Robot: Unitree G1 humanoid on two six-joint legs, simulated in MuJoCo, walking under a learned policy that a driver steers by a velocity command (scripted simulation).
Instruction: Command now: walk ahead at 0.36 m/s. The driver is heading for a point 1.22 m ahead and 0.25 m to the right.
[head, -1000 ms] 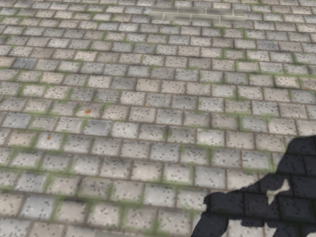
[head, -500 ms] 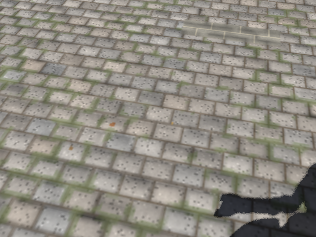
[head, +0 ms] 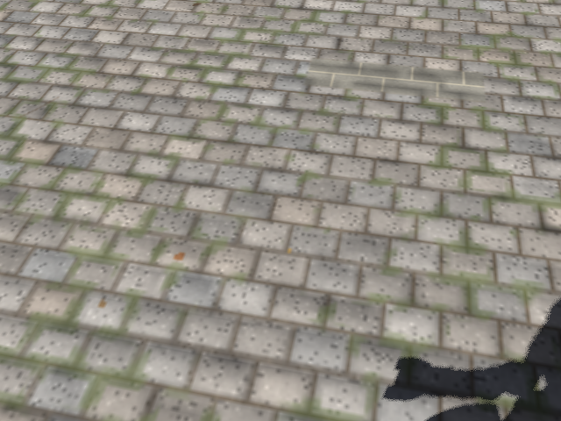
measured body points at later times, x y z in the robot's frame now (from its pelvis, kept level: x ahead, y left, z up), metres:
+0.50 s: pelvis +0.22 +0.04 +0.02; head +0.25 +0.04 +0.47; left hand +0.31 +0.31 -0.10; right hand +0.34 -0.23 -0.08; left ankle +0.28 +0.13 -0.71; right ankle +0.12 -0.11 -0.61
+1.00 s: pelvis +0.47 -0.08 +0.01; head +0.51 -0.11 +0.46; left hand +0.69 +0.14 -0.08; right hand +0.49 -0.37 -0.12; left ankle +0.36 +0.12 -0.61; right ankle +0.54 -0.17 -0.71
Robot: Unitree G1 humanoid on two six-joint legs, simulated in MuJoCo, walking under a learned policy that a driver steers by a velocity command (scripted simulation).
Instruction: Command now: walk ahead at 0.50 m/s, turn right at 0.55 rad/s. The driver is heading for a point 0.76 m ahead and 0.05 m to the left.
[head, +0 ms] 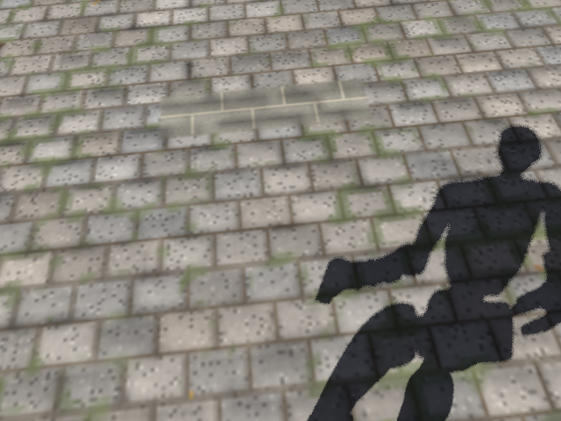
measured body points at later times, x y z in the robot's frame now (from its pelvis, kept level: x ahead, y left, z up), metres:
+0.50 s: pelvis +0.29 +0.02 +0.00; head +0.32 +0.02 +0.45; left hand +0.37 +0.30 -0.12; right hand +0.46 -0.25 -0.07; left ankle +0.40 +0.11 -0.72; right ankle +0.10 -0.07 -0.68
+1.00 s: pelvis +0.55 -0.04 +0.01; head +0.59 -0.05 +0.45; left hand +0.82 +0.15 -0.05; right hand +0.50 -0.32 -0.13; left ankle +0.41 +0.11 -0.70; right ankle +0.65 -0.17 -0.72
